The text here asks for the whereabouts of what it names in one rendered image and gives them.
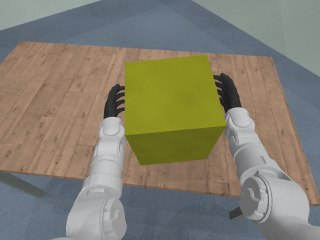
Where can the table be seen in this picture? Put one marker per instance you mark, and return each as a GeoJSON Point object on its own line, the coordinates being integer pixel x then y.
{"type": "Point", "coordinates": [52, 101]}

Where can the left robot hand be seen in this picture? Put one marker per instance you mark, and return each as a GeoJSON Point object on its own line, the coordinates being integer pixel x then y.
{"type": "Point", "coordinates": [110, 109]}

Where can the robot right forearm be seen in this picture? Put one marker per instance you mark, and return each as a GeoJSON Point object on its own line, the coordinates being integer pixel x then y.
{"type": "Point", "coordinates": [248, 152]}

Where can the right robot hand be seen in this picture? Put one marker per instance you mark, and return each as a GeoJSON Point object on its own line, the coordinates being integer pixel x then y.
{"type": "Point", "coordinates": [230, 97]}

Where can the robot left forearm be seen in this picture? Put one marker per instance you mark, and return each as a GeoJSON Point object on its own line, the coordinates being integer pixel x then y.
{"type": "Point", "coordinates": [106, 168]}

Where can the carton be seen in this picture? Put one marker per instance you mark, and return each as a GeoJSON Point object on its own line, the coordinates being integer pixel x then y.
{"type": "Point", "coordinates": [172, 109]}

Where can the left robot upper arm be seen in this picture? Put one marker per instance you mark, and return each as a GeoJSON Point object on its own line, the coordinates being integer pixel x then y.
{"type": "Point", "coordinates": [100, 218]}

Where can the right robot upper arm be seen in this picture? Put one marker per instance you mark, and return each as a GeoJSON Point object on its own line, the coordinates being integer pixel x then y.
{"type": "Point", "coordinates": [278, 208]}

